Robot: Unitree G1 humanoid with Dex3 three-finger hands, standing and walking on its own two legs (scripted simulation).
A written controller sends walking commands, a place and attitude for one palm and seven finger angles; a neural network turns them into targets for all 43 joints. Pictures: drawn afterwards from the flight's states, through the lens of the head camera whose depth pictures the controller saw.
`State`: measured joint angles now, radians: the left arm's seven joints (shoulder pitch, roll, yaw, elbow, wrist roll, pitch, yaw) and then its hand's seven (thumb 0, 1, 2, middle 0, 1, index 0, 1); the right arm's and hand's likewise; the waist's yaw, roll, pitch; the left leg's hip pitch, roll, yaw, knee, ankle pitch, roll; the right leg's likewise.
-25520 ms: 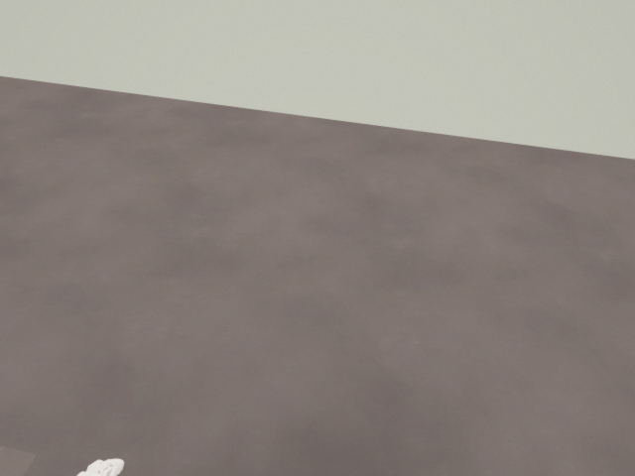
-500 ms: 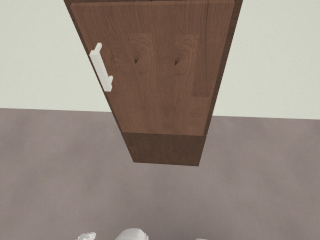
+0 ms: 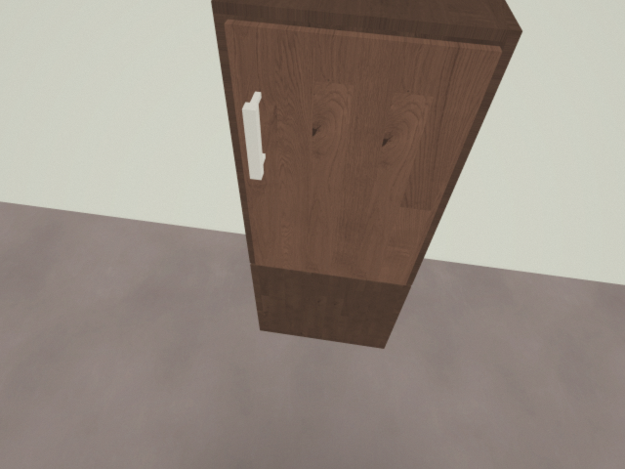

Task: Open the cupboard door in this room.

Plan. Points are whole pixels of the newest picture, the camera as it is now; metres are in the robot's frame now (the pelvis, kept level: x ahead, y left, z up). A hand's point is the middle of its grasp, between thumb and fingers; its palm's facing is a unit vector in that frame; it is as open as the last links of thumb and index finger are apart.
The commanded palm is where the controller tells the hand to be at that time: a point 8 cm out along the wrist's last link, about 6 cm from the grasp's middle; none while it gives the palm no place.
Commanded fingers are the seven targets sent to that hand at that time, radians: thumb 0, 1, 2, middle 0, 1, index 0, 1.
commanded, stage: come to a stop and stand still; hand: left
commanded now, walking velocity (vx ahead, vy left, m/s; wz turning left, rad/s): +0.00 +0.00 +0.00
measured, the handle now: (256, 136) +0.60 +0.16 +0.08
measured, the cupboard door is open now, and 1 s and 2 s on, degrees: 0 0 0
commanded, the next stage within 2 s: look again from close up in 0.18 s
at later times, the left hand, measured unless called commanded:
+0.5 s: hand out of the picture +0.04 +0.21 -0.17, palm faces +0.02 -0.96 -0.28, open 7.3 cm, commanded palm none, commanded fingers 0.00 0.90 0.90 -0.20 -0.30 -0.20 -0.30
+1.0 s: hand out of the picture +0.03 +0.24 -0.15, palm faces +0.01 -0.95 -0.31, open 7.4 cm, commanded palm none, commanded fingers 0.00 0.90 0.90 -0.20 -0.30 -0.20 -0.30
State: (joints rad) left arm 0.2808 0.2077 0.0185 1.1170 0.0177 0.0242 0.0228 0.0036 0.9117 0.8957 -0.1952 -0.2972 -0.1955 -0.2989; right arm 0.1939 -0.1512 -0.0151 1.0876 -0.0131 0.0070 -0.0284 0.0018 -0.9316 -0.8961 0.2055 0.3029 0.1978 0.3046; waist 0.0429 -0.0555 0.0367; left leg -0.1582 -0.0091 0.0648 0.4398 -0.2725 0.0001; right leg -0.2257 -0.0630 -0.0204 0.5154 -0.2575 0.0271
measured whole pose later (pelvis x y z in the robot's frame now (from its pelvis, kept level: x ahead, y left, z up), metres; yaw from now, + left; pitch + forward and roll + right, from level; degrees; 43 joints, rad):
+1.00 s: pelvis -0.03 +0.01 +0.01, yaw +1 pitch -2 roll +0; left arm 0.20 0.30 -0.01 1.04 0.02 0.00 0.01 0.00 0.91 0.90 -0.20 -0.30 -0.20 -0.30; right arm 0.17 -0.30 0.00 1.03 -0.03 0.00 0.00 0.00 -0.91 -0.90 0.20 0.30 0.20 0.30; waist 0.01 -0.01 -0.01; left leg -0.17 0.01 0.05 0.43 -0.22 0.00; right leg -0.19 -0.04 -0.04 0.43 -0.20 0.02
